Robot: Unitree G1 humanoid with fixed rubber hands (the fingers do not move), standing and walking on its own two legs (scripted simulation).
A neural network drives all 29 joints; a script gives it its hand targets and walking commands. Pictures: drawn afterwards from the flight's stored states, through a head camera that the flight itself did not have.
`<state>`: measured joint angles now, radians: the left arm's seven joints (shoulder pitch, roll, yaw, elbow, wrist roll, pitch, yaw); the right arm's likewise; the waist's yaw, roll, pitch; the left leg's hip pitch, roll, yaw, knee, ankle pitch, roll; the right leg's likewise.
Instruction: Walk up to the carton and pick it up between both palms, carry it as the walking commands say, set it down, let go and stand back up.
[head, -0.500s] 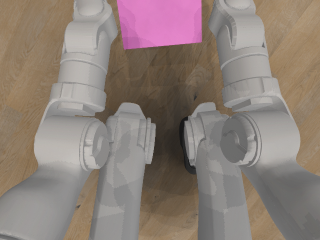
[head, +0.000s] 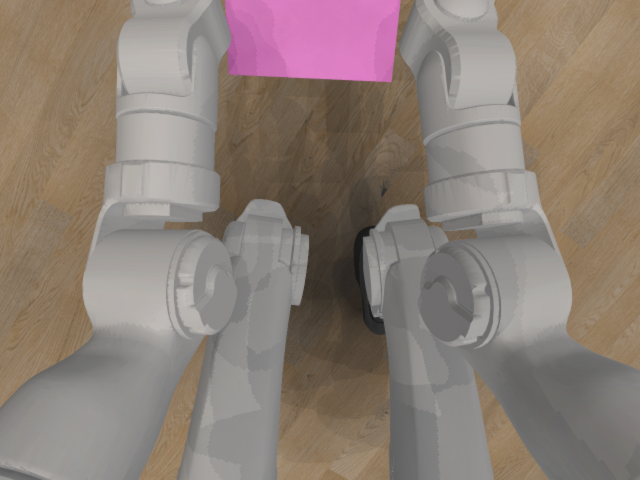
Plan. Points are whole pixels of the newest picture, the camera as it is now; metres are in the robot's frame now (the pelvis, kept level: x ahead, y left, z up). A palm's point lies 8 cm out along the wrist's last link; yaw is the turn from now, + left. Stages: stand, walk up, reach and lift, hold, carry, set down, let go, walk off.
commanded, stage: reach and lift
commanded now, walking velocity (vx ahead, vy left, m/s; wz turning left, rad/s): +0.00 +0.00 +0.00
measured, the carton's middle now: out of the picture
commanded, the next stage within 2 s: none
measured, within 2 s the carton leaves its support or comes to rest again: neither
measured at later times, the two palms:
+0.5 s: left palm out of the picture +0.51 +0.15 -0.04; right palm out of the picture +0.52 -0.08 -0.04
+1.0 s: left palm out of the picture +0.50 +0.14 +0.06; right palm out of the picture +0.51 -0.09 +0.07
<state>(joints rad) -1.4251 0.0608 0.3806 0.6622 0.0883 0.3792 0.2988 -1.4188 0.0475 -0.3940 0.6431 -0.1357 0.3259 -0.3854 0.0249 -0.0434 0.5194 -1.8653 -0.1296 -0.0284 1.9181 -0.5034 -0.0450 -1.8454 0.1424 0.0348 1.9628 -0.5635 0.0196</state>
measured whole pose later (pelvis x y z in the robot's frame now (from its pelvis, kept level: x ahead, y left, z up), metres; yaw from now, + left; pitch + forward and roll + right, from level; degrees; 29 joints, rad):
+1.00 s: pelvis +0.06 +0.01 +0.11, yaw -1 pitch +36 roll -1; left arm -0.88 -0.14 0.49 0.77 0.29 0.30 0.18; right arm -0.92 0.15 -0.50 0.81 -0.32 0.27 -0.13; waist 0.01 -0.03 -0.23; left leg -1.69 -0.14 -0.08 1.57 -0.51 -0.01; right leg -1.65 0.15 0.08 1.58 -0.56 0.03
